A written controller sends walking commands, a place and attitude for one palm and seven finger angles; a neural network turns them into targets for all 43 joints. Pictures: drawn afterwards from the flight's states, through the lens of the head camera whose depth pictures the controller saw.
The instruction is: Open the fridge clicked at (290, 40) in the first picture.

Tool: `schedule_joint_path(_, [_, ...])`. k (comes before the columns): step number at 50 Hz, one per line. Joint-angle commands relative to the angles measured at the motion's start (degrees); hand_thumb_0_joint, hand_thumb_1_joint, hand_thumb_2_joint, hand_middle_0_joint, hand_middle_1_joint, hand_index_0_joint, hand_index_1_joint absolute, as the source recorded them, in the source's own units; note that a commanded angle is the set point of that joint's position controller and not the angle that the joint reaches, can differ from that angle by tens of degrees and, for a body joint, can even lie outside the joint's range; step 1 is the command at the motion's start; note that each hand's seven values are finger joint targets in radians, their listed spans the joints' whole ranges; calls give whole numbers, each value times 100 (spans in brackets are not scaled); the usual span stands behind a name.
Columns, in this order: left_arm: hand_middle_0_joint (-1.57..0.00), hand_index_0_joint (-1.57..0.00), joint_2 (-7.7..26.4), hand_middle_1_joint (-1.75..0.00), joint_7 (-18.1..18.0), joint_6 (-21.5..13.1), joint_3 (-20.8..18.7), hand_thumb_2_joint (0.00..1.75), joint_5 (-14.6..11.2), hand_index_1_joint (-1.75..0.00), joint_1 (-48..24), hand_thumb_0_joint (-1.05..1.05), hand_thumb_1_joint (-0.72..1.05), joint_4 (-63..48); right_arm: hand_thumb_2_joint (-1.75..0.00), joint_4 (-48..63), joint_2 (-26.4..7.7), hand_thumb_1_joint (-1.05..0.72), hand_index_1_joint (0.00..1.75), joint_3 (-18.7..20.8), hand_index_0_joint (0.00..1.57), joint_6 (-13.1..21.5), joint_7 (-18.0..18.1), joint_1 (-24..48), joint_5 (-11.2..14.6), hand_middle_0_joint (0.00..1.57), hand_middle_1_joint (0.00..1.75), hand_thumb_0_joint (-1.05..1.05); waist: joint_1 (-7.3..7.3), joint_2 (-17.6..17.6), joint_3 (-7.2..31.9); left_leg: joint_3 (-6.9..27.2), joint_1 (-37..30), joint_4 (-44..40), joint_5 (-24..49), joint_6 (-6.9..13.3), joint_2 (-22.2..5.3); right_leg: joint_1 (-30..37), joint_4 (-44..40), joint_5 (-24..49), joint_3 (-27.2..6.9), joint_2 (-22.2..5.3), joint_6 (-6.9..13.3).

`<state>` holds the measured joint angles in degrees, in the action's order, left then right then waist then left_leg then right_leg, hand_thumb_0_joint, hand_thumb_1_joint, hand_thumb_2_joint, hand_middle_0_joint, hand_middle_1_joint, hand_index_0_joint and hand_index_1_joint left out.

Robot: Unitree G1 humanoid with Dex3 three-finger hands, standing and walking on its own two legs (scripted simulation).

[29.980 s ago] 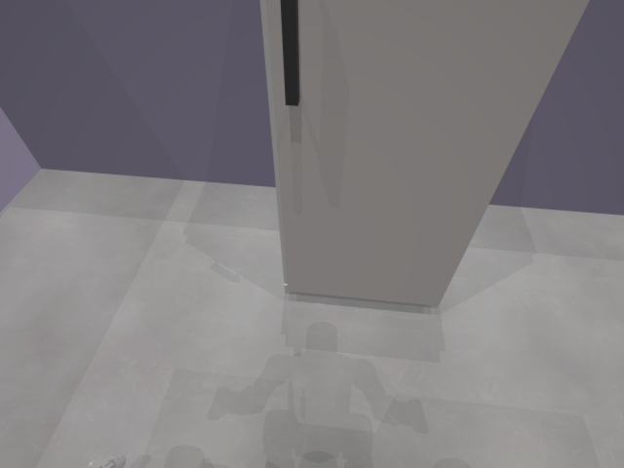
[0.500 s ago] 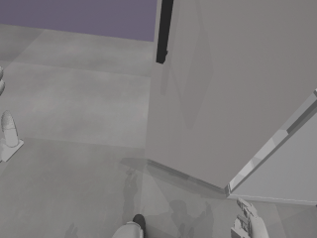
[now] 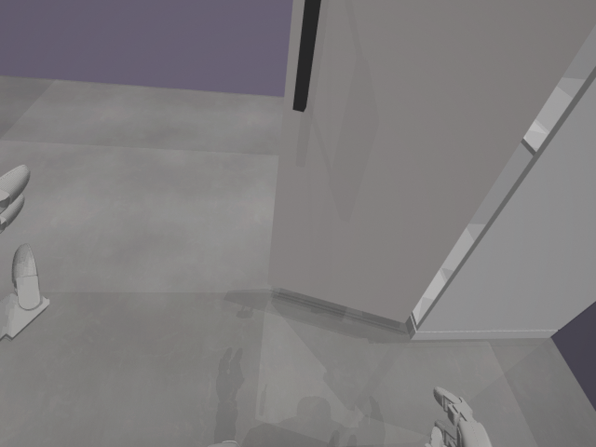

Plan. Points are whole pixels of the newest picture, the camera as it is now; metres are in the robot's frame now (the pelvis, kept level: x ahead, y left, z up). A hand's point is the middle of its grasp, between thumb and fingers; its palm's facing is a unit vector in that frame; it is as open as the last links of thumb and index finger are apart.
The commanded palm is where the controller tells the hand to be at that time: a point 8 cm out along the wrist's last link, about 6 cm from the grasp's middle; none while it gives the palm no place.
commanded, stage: stop stepping back and stand still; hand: left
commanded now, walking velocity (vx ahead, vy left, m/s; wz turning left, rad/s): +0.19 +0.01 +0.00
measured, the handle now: (312, 22) +0.80 +0.06 +0.26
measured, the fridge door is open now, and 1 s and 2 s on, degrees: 71 71 71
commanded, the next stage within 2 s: let the arm hang, fingers relaxed in 0.46 s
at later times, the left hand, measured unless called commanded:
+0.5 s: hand out of the picture +0.14 +0.30 +0.18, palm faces +0.46 -0.76 -0.47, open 7.4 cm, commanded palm +0.09 +0.33 +0.18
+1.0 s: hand out of the picture -0.01 +0.24 -0.18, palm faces +0.04 -0.97 -0.22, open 6.9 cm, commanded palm none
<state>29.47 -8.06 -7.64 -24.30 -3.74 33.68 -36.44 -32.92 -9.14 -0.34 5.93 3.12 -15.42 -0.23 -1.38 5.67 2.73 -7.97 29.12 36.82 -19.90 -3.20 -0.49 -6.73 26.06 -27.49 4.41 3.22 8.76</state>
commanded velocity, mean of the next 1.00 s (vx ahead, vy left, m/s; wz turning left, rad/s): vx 0.05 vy -0.04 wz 0.00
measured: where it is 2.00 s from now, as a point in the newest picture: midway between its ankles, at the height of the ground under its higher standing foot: outside the picture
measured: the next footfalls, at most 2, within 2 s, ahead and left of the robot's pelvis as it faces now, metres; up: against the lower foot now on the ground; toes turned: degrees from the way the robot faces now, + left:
left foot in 0.20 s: +0.05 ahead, +0.18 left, +0.00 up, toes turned +3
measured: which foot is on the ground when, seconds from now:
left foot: up 0.00-0.18, down 0.20-1.00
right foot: down 0.00-1.00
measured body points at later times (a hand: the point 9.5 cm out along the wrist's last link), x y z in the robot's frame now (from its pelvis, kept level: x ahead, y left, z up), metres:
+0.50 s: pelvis -0.05 +0.04 -0.01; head -0.06 +0.04 +0.44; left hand +0.11 +0.34 +0.20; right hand +0.07 -0.19 -0.12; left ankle -0.02 +0.17 -0.70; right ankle -0.02 -0.06 -0.74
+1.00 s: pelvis -0.04 +0.04 +0.00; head -0.01 +0.05 +0.44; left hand -0.01 +0.29 -0.16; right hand -0.01 -0.22 -0.15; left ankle +0.01 +0.17 -0.74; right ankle -0.02 -0.09 -0.74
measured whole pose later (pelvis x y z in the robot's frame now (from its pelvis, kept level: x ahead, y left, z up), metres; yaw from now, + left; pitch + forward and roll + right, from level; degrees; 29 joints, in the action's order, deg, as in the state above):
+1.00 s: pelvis -0.04 +0.04 +0.00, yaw +3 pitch +0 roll -1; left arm 13.0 -0.3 1.4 -0.5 0.6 12.8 56.6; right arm -57.3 -12.5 1.0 -2.1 0.8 -14.6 -1.6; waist 0.4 -0.2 -5.2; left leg 1.8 19.4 30.7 -11.1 -1.6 -2.2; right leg -14.8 29.6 -14.6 0.3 0.2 -0.5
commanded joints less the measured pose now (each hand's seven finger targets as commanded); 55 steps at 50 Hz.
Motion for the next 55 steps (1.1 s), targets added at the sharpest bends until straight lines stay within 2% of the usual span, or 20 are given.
schedule_joint_path(1, [-20,-20,1095,-30,-293,-485,-916,90,-61,-30,-2084,0,90,-627,-90,518,-722,-90,30,46,20,188,70,919,-85,20,30,0,316,273,-168,1222,319,3347,-402,133,-642,-1706,-1674,-1128,-2560,-2477,209])
schedule_joint_path(3, [-20,-20,155,-30,-179,-248,-210,90,12,-30,-1350,0,90,815,-90,374,-1064,-90,30,386,20,91,168,765,22,20,30,0,258,-180,-693,655,110,2301,-314,199,-511,-1755,-1599,-1728,-2194,-1854,394])
schedule_joint_path(8, [-20,-20,385,-30,-234,-478,-193,90,105,-30,-1500,0,90,-96,-90,453,-1016,-90,30,228,20,248,359,715,-33,20,30,0,279,-515,-370,27,-1821,-907,-263,391,-282,-1617,-73,-736,-821,-1075,-75])
schedule_joint_path(10, [-20,-20,624,-30,-212,-673,-464,90,64,-30,-1419,0,90,-839,-90,652,-1253,-90,30,320,20,361,358,703,-24,20,30,0,234,-2301,-242,2875,-2552,-2269,-485,1087,-1955,-2730,2232,-277,-35,-96,-766])
schedule_joint_path(12, [-20,-20,923,-30,-90,-838,-803,90,65,-30,-1193,0,90,-994,-90,542,-1064,-90,30,275,20,430,258,764,-111,20,30,0,241,-2340,-444,3718,-1373,-3094,-2154,1401,-2405,-2517,3299,-193,-630,-375,-819])
schedule_joint_path(15, [-20,-20,597,-30,-90,-808,-772,90,160,-30,-581,0,90,-816,-90,456,-995,-90,30,276,20,450,80,783,-87,20,30,0,84,-2301,-459,1648,37,-2727,-1931,1019,-1741,-756,1970,327,-70,-389,-762])
schedule_joint_path(18, [-20,-20,605,-30,-155,-683,-860,90,198,-30,-209,0,90,-218,-90,550,-1012,-90,30,350,20,370,107,659,-37,20,30,0,31,-1468,-12,592,719,-1150,-2172,584,-1020,778,595,-9,203,-82,-607])
schedule_joint_path(20, [-20,-20,791,-30,-202,-611,-954,90,159,-30,-484,0,90,-170,-90,639,-879,-90,30,379,20,348,109,651,-7,20,30,0,74,998,-48,255,1087,1970,-1020,330,-51,103,-1222,-789,-3173,-1881,367])
schedule_joint_path(21, [-20,-20,784,-30,-266,-697,-1021,90,120,-30,-671,0,90,-128,-90,590,-923,-90,30,297,20,439,104,665,-45,20,30,0,99,507,-15,606,1125,2488,-809,304,-206,113,-1245,315,-3583,-2267,632])
schedule_joint_path(27, [-20,-20,317,-30,-222,-758,-403,90,178,-30,-1377,0,90,70,-90,203,-862,-90,30,182,20,435,218,776,-71,20,30,0,249,24,-237,239,-1684,-274,74,410,-178,-1814,-592,-450,-1233,-1371,-152])
schedule_joint_path(28, [-20,-20,-1132,-30,570,360,1723,90,649,-30,-1321,0,90,4230,-90,-972,-1634,-90,30,479,20,355,-451,104,-79,20,30,0,790,-1174,-591,1242,-1653,-337,1691,607,-988,-2750,1474,1479,-2,-1452,-621])
schedule_joint_path(29, [-20,-20,-1262,-30,722,813,1705,90,547,-30,-860,0,90,4382,-90,-696,-1668,-90,30,502,20,-124,-389,72,-105,20,30,0,467,-2231,-352,2662,-974,-1350,1457,1070,-1778,-2723,2801,-120,-116,-492,-975])
schedule_joint_path(31, [-20,-20,-1243,-30,818,889,1834,90,581,-30,-1348,0,90,4387,-90,-167,-1816,-90,30,500,20,-295,-279,377,-256,20,30,0,355,-1089,-403,3746,-63,-1930,-597,1664,-2228,-2736,3955,-544,-699,-580,-991])
schedule_joint_path(33, [-20,-20,-1127,-30,861,846,1858,90,533,-30,-1924,0,90,5121,-90,-215,-1646,-90,30,387,20,-323,-239,594,-336,20,30,0,297,-767,-198,3150,80,-1835,60,1441,-1746,-2044,3128,-383,-673,-660,-1030])
schedule_joint_path(35, [-20,-20,-910,-30,837,764,1910,90,535,-30,-1459,0,90,6264,-90,-422,-1600,-90,30,312,20,-455,-229,923,-296,20,30,0,-155,-255,125,1709,28,-725,767,817,-855,-575,862,836,-406,-471,-1000])
schedule_joint_path(37, [-20,-20,-411,-30,775,699,2025,90,541,-30,-1739,0,90,6943,-90,-608,-934,-90,30,226,20,-578,-291,583,-152,20,30,0,193,685,-53,733,-158,262,-323,248,84,-1074,-700,1117,-2336,-1854,-371])
schedule_joint_path(38, [-20,-20,-271,-30,789,724,2104,90,533,-30,-2091,0,90,7184,-90,-822,-947,-90,30,229,20,-663,-331,311,-151,20,30,0,392,-234,-60,634,-875,437,-536,248,90,-1732,-977,-61,-2318,-2002,-184])
schedule_joint_path(41, [-20,-20,-495,-30,731,661,2203,90,499,-30,-2569,0,90,7974,-90,-1329,-1020,-90,30,266,20,-700,-275,170,-154,20,30,0,529,361,-322,775,-1368,67,530,302,-51,-1784,-716,1205,-1756,-1330,-334])
schedule_joint_path(45, [-20,-20,-842,-30,698,671,2131,90,464,-30,-2238,0,90,8584,-90,-1785,-1087,-90,30,308,20,-591,-206,384,-160,20,30,0,228,-1526,45,1257,-1487,-1074,987,397,-474,-893,-295,1283,-1023,-801,-673])
schedule_joint_path(55, [-20,-20,-558,-30,726,679,2166,90,446,-30,-2275,0,90,9534,-90,-2495,-1388,-90,30,374,20,-566,-172,169,-96,20,30,0,177,-678,-148,1280,-1634,-1618,889,442,-572,-456,-597,1403,-826,-781,-682])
